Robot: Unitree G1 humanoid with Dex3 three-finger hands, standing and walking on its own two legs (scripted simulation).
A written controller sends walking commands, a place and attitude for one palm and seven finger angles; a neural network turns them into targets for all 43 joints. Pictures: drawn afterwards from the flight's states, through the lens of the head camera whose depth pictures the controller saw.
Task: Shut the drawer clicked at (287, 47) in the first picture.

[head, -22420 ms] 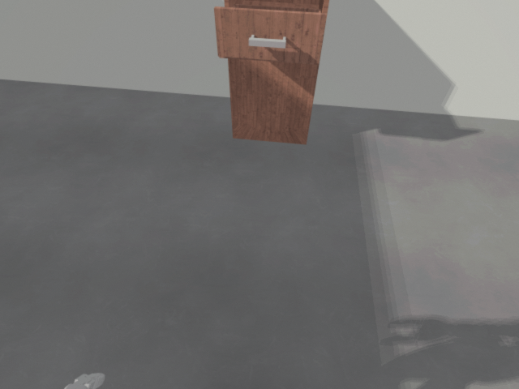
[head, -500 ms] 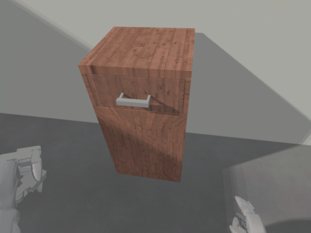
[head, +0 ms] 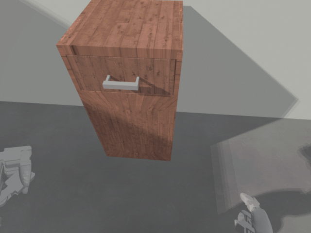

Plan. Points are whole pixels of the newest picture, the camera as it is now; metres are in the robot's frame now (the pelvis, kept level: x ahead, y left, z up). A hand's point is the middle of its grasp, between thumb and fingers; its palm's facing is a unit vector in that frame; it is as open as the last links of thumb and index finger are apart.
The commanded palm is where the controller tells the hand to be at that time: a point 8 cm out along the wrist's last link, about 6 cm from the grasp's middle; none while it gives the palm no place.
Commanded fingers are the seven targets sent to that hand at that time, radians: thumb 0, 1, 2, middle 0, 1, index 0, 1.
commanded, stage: step back with the hand held close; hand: left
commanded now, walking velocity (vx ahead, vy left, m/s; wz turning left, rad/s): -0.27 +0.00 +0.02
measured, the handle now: (121, 81) +0.65 +0.18 -0.03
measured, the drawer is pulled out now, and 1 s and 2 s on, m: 0.00 0.00 0.00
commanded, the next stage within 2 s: stop stepping back and stand still in 1.02 s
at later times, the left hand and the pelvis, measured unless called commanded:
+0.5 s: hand (0, 216) +0.13 +0.25 +0.16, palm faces +0.39 -0.78 -0.49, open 3.2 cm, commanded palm +0.05 +0.29 +0.17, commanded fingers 0.00 0.90 0.90 -1.40 -1.60 -1.40 -1.60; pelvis -0.06 +0.00 -0.01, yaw +3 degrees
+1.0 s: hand out of the picture +0.06 +0.26 +0.17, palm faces +0.42 -0.80 -0.43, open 3.2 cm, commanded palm +0.00 +0.29 +0.17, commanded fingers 0.00 0.90 0.90 -1.40 -1.60 -1.40 -1.60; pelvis -0.12 +0.00 -0.01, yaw +1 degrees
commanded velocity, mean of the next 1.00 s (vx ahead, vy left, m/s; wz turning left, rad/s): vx -0.35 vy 0.00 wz -0.03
